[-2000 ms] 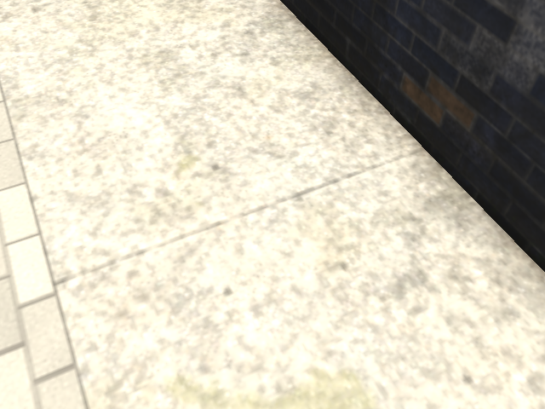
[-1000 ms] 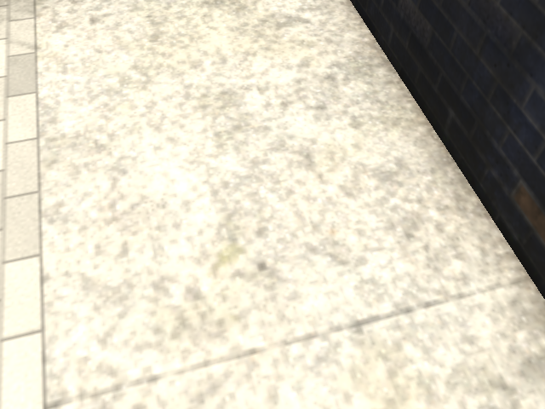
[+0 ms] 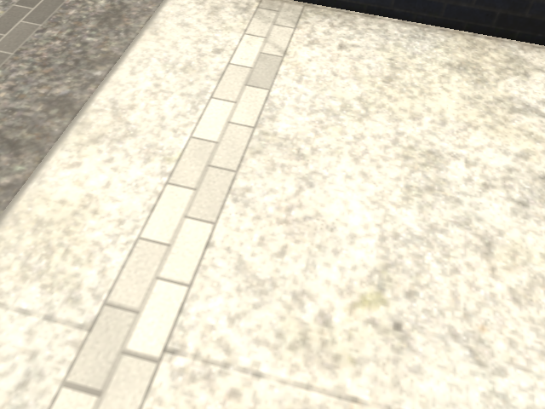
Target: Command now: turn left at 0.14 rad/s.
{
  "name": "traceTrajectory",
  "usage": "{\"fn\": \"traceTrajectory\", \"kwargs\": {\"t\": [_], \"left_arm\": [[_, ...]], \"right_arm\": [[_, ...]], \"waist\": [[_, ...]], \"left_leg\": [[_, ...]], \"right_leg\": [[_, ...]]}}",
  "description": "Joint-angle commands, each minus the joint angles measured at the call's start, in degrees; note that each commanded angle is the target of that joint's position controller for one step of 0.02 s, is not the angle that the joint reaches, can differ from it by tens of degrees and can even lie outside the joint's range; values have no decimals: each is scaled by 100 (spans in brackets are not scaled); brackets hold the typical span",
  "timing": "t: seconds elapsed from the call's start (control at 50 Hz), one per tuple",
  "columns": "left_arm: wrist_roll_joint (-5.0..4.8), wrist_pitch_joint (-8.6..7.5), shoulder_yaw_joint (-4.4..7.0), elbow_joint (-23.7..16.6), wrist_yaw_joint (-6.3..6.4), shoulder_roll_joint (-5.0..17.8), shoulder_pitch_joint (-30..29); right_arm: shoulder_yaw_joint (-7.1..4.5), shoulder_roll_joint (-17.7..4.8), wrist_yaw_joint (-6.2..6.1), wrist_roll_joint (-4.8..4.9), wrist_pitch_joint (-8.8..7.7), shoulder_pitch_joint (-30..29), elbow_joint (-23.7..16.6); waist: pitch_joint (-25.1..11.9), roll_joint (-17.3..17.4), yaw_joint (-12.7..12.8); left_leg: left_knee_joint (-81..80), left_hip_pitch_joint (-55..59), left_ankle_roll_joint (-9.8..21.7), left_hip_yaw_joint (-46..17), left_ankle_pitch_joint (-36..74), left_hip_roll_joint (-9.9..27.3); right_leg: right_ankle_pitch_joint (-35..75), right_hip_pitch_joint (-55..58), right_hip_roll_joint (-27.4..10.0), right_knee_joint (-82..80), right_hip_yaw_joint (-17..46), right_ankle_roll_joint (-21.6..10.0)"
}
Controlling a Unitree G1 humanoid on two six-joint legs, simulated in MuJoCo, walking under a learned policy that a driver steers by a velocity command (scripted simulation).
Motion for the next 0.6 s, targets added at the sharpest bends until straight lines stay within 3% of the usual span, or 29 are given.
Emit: {"fn": "traceTrajectory", "kwargs": {"t": [0.02,0.08,0.12,0.14,0.16,0.18,0.2,0.22,0.26,0.44,0.6], "left_arm": [[-11,-69,10,-331,8,199,-47],[-21,-83,-23,-375,-12,231,-145],[4,-119,-52,-261,-40,174,105],[92,-142,-60,-234,-50,253,159],[145,-160,-35,-275,-37,505,203],[62,-166,65,-161,-40,850,86],[25,-195,11,-203,-80,512,-7],[72,-229,-51,-181,-90,327,-47],[94,-296,-88,-160,-76,250,-107],[67,-321,-166,40,-34,189,65],[49,-317,-198,326,-23,121,104]], "right_arm": [[-189,-688,-38,1,-102,-343,-290],[-195,-756,-24,0,-64,-185,-126],[-133,-648,-15,63,-60,-300,-33],[-106,-571,-4,70,-92,-127,71],[-88,-518,8,-8,-132,27,138],[-134,-559,36,-40,-160,288,154],[-135,-670,18,-72,-143,-19,188],[-161,-685,-1,-33,-118,-186,174],[-156,-595,-53,-7,-46,-200,217],[-194,-511,-131,44,4,91,672],[-215,-543,-208,72,11,264,1138]], "waist": [[-602,1091,-44],[-557,1098,-180],[-471,974,38],[-457,773,51],[-469,411,-73],[-355,-362,-425],[-274,-305,-155],[-184,-250,-125],[-120,-203,-109],[-143,267,-49],[-87,323,-74]], "left_leg": [[-614,450,983,-836,2416,1193],[-569,486,1097,-1163,1881,1320],[-498,230,900,-1172,1252,1180],[-482,15,642,-1132,847,1028],[-298,-181,352,-962,292,753],[-398,-163,140,-563,-102,371],[-218,160,-25,-405,-163,252],[-118,235,-38,-376,-133,245],[-76,211,23,-417,114,284],[-116,209,4,-414,456,324],[-146,354,-32,-394,680,345]], "right_leg": [[277,303,-74,-659,104,14],[208,672,-4,-1567,56,-50],[1217,1316,73,-2809,-26,-175],[2016,1754,-10,-3186,136,-266],[2880,2037,-371,-3184,536,-398],[2333,1706,-382,-2872,429,-605],[1516,1245,-262,-3026,416,-686],[1182,1060,-221,-3124,411,-635],[1212,1019,-144,-3139,340,-524],[1420,1218,-16,-3024,228,-530],[1495,1234,68,-3105,162,-531]]}}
